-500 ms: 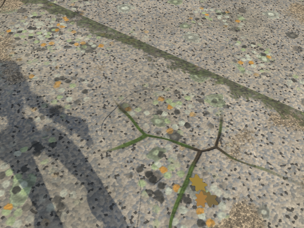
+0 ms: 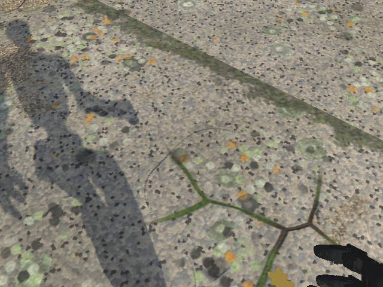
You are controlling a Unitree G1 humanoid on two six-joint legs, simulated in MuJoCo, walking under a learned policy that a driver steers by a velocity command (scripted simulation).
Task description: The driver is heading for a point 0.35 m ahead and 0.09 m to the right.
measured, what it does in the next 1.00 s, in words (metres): walks ahead: right foot, then left foot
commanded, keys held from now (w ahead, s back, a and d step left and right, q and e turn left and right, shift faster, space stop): w+e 0.24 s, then no key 0.76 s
